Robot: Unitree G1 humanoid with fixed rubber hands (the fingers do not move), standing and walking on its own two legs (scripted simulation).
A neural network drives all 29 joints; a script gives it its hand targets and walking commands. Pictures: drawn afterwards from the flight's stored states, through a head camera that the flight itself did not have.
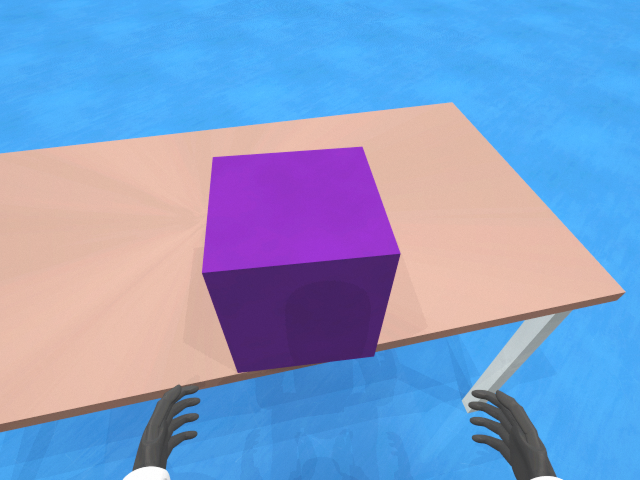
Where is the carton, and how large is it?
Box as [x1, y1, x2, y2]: [202, 147, 400, 372]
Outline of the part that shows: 362,147 213,157 202,274 238,372 373,356 400,253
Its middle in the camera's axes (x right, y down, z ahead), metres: -0.03 +0.04 +0.56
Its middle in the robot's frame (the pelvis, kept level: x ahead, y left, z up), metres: +0.39 +0.06 +0.03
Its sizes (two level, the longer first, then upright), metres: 0.210 0.200 0.250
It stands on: a table, 0.69 m high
